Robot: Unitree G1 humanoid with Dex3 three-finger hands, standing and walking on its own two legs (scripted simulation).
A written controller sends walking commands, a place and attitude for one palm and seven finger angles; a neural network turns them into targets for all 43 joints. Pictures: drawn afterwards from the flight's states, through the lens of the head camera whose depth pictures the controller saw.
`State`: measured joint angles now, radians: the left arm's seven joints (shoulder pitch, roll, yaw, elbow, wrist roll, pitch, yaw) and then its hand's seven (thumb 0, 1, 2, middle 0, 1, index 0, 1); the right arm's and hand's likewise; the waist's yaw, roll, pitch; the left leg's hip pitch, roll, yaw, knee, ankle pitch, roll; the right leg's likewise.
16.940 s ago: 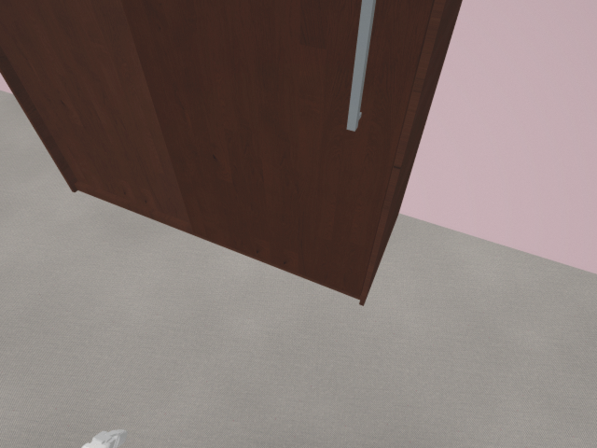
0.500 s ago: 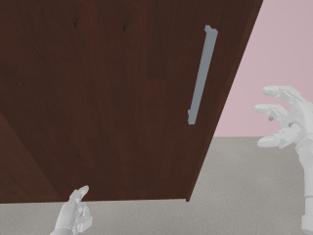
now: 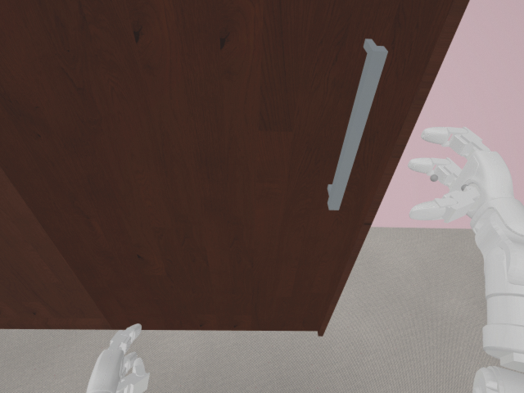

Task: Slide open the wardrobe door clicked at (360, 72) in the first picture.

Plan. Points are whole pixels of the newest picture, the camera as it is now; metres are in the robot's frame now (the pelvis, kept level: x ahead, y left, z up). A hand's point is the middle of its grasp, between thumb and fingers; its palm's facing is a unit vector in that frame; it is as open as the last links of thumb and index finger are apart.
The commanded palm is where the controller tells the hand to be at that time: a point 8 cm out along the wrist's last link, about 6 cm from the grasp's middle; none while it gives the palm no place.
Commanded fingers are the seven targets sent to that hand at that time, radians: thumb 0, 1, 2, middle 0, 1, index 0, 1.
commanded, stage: move the hooked fingers beside the handle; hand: right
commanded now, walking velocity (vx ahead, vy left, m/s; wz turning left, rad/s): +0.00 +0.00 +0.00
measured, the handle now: (348, 136) +0.50 -0.12 +0.17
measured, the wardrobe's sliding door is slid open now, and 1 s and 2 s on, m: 0.00 0.00 0.00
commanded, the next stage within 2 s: feel for the door with the fingertips in 1.36 s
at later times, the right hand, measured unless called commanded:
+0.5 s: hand (401, 154) +0.42 -0.18 +0.20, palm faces +0.00 +1.00 -0.01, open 14.0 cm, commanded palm +0.40 -0.23 +0.19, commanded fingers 0.00 0.50 -0.30 0.30 1.20 0.30 1.20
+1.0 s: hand (395, 150) +0.43 -0.18 +0.19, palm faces +0.00 +1.00 +0.00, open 14.0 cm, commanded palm +0.41 -0.23 +0.18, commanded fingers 0.00 0.50 -0.30 0.30 1.20 0.30 1.20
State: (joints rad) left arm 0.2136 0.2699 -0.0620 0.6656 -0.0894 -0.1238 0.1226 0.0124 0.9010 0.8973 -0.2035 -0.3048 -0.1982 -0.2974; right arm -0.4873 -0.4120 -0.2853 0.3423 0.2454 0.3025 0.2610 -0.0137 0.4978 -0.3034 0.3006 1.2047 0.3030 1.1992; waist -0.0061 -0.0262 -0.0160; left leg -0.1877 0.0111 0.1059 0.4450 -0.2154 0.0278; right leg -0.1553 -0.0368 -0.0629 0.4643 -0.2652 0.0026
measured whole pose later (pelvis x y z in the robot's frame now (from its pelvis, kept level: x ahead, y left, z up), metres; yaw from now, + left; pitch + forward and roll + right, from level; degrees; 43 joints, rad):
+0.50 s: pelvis +0.00 +0.00 +0.00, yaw +0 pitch +0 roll +0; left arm 0.26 0.27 -0.04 0.71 -0.08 -0.11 0.12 0.01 0.90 0.90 -0.20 -0.30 -0.20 -0.30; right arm -0.69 -0.39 -0.25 0.59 0.20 0.23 0.18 -0.01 0.50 -0.30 0.30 1.20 0.30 1.20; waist 0.04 -0.02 -0.02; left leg -0.23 0.01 0.10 0.44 -0.20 0.03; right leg -0.20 -0.04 -0.07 0.47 -0.26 0.00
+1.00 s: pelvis +0.00 +0.00 +0.00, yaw +1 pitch +1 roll +0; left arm 0.33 0.27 -0.02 0.72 -0.08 -0.11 0.10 0.01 0.90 0.90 -0.20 -0.30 -0.20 -0.30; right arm -0.69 -0.38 -0.27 0.64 0.19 0.14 0.17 -0.01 0.50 -0.30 0.30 1.20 0.30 1.20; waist 0.05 -0.02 -0.03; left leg -0.24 0.00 0.08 0.42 -0.19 0.02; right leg -0.21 -0.04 -0.08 0.46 -0.26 0.00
